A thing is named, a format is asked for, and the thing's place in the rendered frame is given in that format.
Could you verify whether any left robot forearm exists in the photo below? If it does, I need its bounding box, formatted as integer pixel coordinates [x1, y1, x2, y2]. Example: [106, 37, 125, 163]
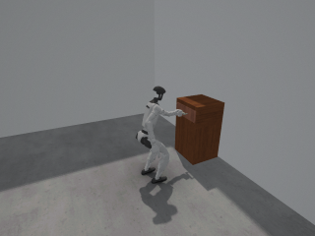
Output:
[162, 110, 175, 117]

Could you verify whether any robot foot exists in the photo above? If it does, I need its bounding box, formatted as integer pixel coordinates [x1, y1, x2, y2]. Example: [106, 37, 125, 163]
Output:
[141, 167, 156, 175]
[152, 176, 167, 184]

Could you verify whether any left robot hand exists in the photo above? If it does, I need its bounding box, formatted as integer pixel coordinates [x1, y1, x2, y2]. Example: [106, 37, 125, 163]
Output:
[174, 109, 183, 117]

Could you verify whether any robot left foot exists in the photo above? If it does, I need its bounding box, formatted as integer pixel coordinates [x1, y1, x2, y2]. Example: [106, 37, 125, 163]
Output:
[141, 167, 156, 175]

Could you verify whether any cabinet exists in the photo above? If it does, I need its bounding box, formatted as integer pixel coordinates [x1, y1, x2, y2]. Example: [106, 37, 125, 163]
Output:
[174, 94, 224, 165]

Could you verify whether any right robot upper arm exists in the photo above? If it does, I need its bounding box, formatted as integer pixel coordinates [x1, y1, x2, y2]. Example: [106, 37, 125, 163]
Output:
[145, 104, 161, 127]

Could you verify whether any right robot forearm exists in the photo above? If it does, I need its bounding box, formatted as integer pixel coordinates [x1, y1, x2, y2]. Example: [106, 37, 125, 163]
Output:
[146, 121, 157, 146]

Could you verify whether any right robot hand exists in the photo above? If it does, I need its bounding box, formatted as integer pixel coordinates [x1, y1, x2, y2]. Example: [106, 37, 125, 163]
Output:
[151, 145, 160, 160]

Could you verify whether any robot right foot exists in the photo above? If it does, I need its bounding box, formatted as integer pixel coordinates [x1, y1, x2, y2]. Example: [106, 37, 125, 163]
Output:
[152, 176, 167, 184]

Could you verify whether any drawer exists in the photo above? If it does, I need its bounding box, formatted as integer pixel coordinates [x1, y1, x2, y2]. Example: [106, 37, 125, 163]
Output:
[176, 102, 196, 123]

